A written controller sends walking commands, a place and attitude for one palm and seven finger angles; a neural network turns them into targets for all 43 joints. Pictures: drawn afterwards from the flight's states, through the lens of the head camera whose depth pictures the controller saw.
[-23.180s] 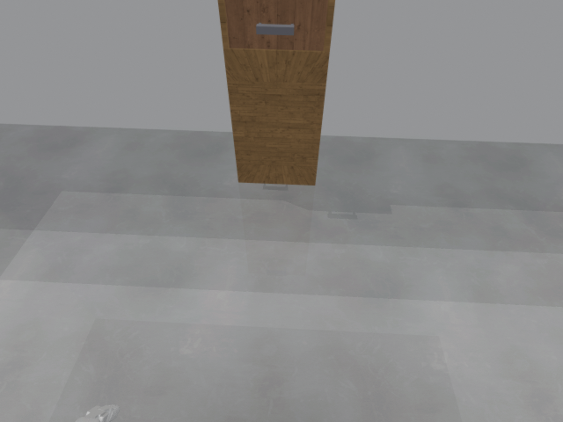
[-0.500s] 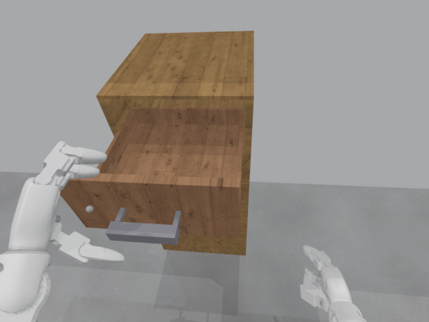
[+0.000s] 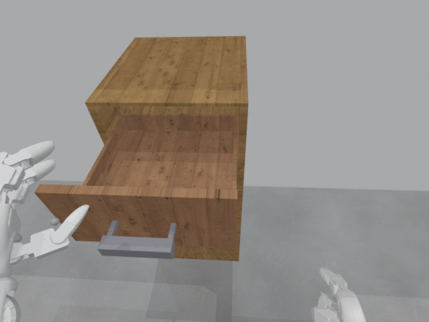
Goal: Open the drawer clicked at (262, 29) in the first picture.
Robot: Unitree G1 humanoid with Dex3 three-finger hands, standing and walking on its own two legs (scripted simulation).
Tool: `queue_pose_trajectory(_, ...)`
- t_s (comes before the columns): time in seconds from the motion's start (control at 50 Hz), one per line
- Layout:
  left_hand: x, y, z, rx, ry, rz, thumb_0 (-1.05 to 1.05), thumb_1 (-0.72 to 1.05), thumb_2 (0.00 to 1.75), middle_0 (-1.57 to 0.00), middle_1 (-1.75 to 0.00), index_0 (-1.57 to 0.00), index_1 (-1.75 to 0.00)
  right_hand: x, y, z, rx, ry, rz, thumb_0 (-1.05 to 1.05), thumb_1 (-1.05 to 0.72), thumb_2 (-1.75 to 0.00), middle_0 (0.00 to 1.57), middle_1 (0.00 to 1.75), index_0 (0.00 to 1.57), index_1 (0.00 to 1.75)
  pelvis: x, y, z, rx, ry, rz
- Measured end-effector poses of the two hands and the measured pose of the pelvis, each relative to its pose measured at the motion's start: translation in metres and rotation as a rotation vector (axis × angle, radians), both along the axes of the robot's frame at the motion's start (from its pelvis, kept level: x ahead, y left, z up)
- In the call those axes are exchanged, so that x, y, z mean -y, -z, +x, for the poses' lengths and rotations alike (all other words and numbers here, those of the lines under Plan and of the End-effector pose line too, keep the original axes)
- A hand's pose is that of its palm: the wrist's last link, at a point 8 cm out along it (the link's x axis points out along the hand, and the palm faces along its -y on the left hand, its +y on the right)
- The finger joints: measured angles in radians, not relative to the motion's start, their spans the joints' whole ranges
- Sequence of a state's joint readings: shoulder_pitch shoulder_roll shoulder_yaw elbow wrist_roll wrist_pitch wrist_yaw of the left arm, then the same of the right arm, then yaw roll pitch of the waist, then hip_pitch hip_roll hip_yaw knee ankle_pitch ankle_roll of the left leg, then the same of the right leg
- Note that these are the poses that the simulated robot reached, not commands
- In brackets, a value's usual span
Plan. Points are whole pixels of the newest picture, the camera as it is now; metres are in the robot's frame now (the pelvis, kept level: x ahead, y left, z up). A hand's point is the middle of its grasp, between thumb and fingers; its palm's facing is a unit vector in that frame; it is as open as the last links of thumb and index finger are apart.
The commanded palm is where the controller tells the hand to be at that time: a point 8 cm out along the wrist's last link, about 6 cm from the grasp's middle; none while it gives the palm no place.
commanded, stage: draw the hand back to the body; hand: left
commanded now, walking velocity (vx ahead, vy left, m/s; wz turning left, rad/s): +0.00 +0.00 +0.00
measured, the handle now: (140, 236) +0.26 +0.18 +0.03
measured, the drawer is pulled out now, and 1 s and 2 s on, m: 0.28 0.28 0.28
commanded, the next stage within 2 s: step back with the hand held close in 0.36 s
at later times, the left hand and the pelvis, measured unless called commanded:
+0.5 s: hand (47, 225) +0.17 +0.23 +0.20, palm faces +0.44 -0.80 -0.40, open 7.4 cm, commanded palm +0.12 +0.27 +0.22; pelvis -0.01 -0.01 +0.00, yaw +1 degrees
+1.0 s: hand (9, 258) +0.13 +0.25 +0.20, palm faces +0.36 -0.77 -0.53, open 7.4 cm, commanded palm +0.07 +0.30 +0.22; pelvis -0.06 +0.02 -0.01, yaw +0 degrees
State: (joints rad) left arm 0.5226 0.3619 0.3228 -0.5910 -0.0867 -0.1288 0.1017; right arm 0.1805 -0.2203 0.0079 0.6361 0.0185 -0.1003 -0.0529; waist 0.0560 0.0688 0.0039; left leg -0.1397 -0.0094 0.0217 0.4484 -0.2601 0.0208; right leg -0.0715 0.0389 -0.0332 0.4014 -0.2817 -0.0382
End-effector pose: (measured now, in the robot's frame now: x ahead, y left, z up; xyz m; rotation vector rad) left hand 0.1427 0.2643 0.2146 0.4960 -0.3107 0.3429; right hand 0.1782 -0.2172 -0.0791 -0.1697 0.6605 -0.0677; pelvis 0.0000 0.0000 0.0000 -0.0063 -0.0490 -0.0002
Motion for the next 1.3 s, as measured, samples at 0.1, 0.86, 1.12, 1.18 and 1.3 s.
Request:
queue_pose_trajectory(0.1,-0.008,-0.003,-0.006,0.012,-0.049,0.005,0.0,0.49,0.73,-0.24,-0.56,-0.24,-0.57,-0.005,-0.003,0.009,0.02,-0.013,0.013,0.01,-0.9,-0.9,0.2,0.3,0.2,0.3,0.001,0.0,-0.001,0.003,-0.006,0.0)
queue_pose_trajectory(0.86,-0.012,0.006,-0.017,-0.062,0.092,0.132,0.01,0.89,0.9,-0.21,-0.31,-0.22,-0.31,0.022,-0.003,-0.056,-0.094,0.121,-0.078,0.01,-0.9,-0.9,0.2,0.3,0.2,0.3,-0.01,0.005,-0.037,-0.078,-0.001,-0.011)
queue_pose_trajectory(1.12,-0.03,0.001,-0.075,0.079,0.015,0.132,0.01,0.89,0.9,-0.21,-0.3,-0.21,-0.31,-0.013,-0.003,-0.083,-0.006,0.022,-0.05,0.01,-0.9,-0.9,0.21,0.3,0.21,0.3,-0.016,0.016,-0.082,-0.057,-0.001,-0.014)
queue_pose_trajectory(1.18,-0.028,0.003,-0.085,0.109,0.013,0.103,0.01,0.89,0.9,-0.21,-0.3,-0.21,-0.31,-0.016,-0.001,-0.093,-0.013,0.007,-0.054,0.01,-0.9,-0.9,0.21,0.3,0.21,0.3,-0.017,0.017,-0.09,-0.056,-0.011,-0.024)
queue_pose_trajectory(1.3,-0.039,0.007,-0.099,0.176,0.039,0.061,0.01,0.89,0.9,-0.21,-0.3,-0.21,-0.31,-0.015,0.001,-0.122,-0.074,0.017,-0.12,0.01,-0.9,-0.9,0.21,0.3,0.21,0.3,-0.028,0.02,-0.104,-0.058,-0.038,-0.033)
